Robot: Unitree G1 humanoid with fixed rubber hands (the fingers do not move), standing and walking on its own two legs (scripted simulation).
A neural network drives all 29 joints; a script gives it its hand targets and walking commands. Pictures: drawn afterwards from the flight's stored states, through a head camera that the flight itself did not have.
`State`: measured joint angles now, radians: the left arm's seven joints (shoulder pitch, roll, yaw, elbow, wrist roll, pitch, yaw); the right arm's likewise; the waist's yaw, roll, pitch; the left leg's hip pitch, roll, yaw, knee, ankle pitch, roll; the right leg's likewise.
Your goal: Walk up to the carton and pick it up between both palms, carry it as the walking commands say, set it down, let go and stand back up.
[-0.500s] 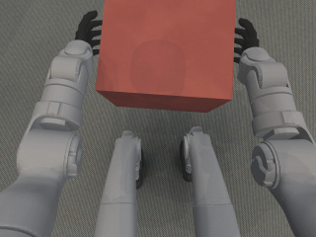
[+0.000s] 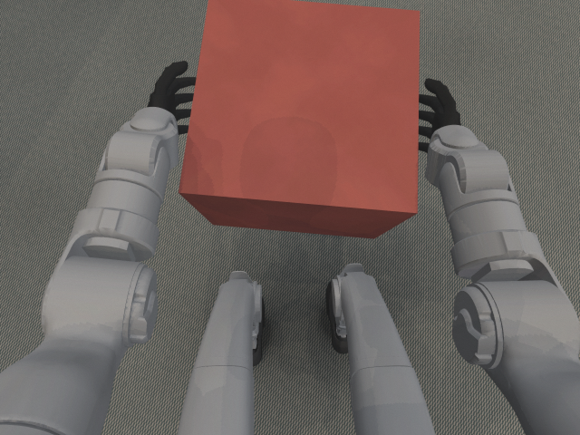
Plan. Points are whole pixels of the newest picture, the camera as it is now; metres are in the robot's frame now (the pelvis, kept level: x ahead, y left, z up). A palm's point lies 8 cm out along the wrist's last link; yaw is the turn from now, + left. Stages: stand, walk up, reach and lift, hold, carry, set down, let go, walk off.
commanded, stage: reach and lift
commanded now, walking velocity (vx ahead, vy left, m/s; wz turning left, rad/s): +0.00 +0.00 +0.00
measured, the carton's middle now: (302, 132) +0.50 +0.01 -0.09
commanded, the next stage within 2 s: none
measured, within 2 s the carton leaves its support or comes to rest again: neither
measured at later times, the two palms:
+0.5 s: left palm (143, 101) +0.46 +0.18 +0.06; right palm (478, 120) +0.44 -0.18 +0.05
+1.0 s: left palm (90, 75) +0.43 +0.18 +0.15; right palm (545, 93) +0.42 -0.18 +0.14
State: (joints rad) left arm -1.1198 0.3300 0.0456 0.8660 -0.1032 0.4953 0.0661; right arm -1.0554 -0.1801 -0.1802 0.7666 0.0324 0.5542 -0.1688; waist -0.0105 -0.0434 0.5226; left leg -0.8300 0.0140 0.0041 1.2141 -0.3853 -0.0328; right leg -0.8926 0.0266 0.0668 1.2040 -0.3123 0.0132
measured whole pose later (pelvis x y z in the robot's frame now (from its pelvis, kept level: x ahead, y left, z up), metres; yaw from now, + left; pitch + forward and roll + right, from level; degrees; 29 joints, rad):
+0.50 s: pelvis +0.01 +0.00 +0.05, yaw +0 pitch -7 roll +2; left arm -1.03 0.29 0.05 0.85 -0.08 0.52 0.06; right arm -0.96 -0.15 -0.18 0.72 0.01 0.60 -0.17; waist -0.01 -0.04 0.52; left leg -0.54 0.01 0.00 0.96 -0.31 -0.03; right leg -0.60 0.02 0.07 0.96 -0.24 0.01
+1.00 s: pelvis +0.03 +0.00 +0.07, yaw +0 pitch -7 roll +2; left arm -0.85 0.19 0.13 0.84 0.08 0.64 0.03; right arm -0.80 -0.06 -0.28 0.74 -0.14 0.69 -0.10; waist 0.00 -0.04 0.19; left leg -0.40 0.01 0.00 0.79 -0.27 -0.03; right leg -0.47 0.02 0.07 0.80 -0.21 0.01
